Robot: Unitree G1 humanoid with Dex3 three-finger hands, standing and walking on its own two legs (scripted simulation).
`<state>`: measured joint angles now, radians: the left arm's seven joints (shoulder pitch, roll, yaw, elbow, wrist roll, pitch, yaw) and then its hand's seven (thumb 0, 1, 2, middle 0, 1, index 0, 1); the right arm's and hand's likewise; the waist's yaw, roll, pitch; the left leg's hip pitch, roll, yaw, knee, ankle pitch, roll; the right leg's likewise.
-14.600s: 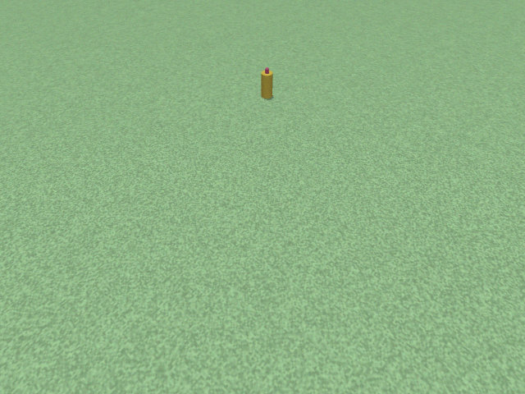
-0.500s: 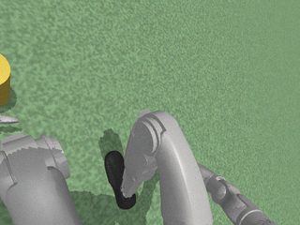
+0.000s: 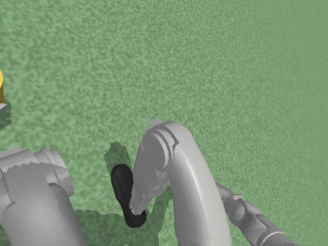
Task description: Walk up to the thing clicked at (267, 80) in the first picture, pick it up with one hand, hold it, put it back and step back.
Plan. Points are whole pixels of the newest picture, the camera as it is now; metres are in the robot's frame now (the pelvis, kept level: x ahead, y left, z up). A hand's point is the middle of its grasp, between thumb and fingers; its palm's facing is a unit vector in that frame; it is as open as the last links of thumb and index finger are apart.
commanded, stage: settle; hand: left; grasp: from the side
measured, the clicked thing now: out of the picture +0.45 +0.25 -0.19
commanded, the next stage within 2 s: lift in 1.94 s
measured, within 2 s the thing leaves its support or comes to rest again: leaves its support in 0.46 s
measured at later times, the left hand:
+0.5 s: hand out of the picture +0.42 +0.25 -0.17, palm faces +0.09 -1.00 -0.04, open 11.3 cm
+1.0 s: hand out of the picture +0.41 +0.27 -0.05, palm faces +0.14 -0.99 -0.09, open 11.3 cm
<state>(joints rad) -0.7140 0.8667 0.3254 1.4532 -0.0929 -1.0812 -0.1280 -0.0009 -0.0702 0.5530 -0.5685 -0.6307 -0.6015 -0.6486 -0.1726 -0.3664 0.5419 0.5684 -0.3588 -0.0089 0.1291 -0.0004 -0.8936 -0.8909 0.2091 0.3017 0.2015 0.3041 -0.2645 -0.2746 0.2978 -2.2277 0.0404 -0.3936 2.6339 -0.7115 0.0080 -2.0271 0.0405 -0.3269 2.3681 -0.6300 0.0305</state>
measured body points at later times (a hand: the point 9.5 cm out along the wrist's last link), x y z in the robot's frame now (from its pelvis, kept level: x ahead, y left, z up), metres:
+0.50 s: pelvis +0.00 +0.00 +0.01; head +0.23 +0.19 +0.34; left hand +0.40 +0.31 -0.16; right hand +0.18 -0.24 -0.04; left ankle +0.08 +0.12 -0.26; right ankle +0.14 -0.11 -0.26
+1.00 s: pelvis +0.01 -0.01 +0.03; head +0.21 +0.12 +0.41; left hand +0.40 +0.32 -0.04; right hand +0.20 -0.24 -0.06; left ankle +0.08 +0.12 -0.26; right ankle +0.14 -0.11 -0.26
